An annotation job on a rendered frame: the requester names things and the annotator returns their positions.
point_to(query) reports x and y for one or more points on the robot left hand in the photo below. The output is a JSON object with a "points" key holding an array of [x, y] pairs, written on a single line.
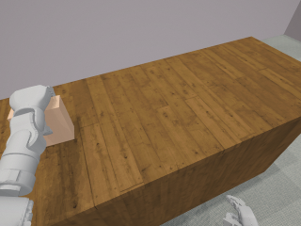
{"points": [[39, 96]]}

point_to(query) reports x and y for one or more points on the robot left forearm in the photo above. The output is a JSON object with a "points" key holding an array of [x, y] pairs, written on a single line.
{"points": [[20, 159]]}

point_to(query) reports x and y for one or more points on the sponge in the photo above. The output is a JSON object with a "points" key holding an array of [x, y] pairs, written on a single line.
{"points": [[59, 121]]}

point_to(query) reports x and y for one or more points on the table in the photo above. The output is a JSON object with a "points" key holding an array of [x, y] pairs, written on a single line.
{"points": [[155, 140]]}

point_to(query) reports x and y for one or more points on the robot right hand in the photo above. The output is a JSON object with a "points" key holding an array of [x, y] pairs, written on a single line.
{"points": [[245, 215]]}

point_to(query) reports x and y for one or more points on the left robot upper arm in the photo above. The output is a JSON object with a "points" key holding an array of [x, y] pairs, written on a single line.
{"points": [[15, 211]]}

